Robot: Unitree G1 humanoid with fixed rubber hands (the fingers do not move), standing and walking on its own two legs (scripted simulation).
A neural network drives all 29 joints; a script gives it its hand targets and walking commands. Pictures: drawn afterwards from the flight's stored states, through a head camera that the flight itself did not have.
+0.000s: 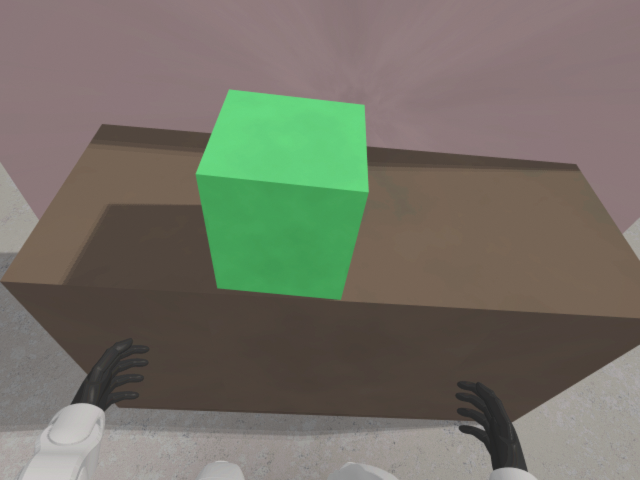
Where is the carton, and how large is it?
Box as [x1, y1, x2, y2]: [196, 89, 368, 299]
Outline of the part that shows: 229,89 196,172 198,189 217,287 340,299 368,192 364,105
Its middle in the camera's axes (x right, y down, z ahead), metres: -0.05 -0.06 +0.63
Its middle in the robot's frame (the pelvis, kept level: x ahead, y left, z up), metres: +0.51 +0.07 +0.03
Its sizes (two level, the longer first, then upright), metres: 0.210 0.200 0.250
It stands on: a pedestal, 0.65 m high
